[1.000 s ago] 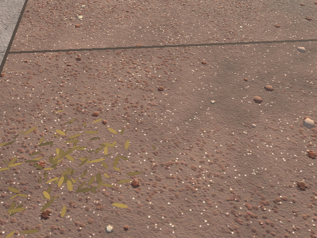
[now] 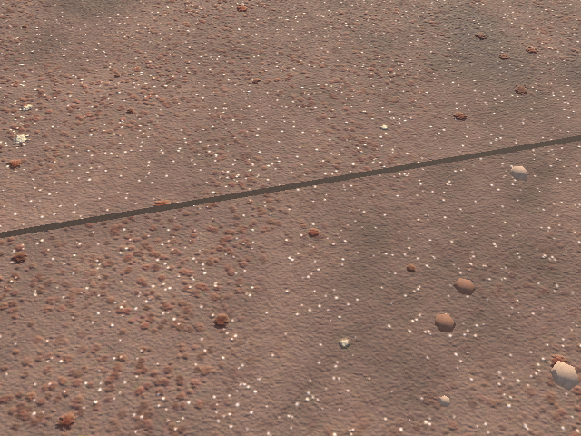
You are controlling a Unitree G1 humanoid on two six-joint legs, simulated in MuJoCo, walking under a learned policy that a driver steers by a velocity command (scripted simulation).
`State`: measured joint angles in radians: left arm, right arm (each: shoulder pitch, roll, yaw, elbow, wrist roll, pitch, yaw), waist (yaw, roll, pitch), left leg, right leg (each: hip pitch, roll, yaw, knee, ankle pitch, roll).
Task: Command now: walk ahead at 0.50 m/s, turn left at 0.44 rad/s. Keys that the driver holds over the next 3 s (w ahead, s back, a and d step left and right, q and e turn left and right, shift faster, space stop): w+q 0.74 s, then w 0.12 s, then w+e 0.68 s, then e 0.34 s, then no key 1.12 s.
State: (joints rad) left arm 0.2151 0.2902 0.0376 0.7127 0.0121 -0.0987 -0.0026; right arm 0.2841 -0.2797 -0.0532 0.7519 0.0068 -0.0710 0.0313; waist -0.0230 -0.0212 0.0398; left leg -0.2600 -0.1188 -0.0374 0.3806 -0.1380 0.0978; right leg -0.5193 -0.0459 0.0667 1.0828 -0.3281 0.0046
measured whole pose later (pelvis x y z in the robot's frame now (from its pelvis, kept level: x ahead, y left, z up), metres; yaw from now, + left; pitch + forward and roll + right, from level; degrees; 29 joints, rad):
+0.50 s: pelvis +0.28 -0.04 +0.00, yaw +18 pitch +1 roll -2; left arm 0.26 0.26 0.06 0.74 0.01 -0.10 -0.01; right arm 0.27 -0.33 -0.07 0.69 0.03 -0.01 0.00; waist 0.02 0.06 0.02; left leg -0.58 0.05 -0.07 1.13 -0.30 0.00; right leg -0.19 0.03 -0.07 0.37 -0.19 -0.03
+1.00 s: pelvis +0.50 +0.12 +0.00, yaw +30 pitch +1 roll +0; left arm 0.22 0.31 0.05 0.80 -0.03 -0.08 -0.01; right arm 0.25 -0.27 -0.05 0.68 0.00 -0.06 0.03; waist 0.00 -0.03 0.05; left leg -0.25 -0.07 0.05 0.41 -0.18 0.09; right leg -0.55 -0.12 0.03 1.15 -0.30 0.00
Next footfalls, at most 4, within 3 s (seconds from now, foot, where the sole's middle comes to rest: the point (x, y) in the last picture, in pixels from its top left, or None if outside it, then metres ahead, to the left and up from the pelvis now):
0.28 right None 0.35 -0.13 -0.78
0.80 left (200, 413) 0.52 0.22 -0.78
1.36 right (231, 274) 0.90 0.16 -0.78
1.80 left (156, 213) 1.11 0.39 -0.78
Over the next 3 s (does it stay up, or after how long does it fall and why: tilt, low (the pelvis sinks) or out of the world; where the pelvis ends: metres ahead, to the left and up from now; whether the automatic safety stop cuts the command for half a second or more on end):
stays up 1.04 0.26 0.00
